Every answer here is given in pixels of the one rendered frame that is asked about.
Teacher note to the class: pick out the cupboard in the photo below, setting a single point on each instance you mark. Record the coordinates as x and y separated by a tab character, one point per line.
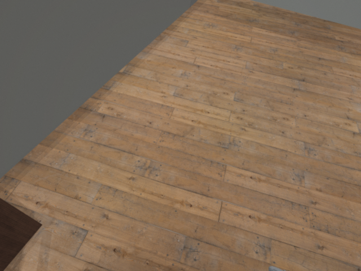
16	229

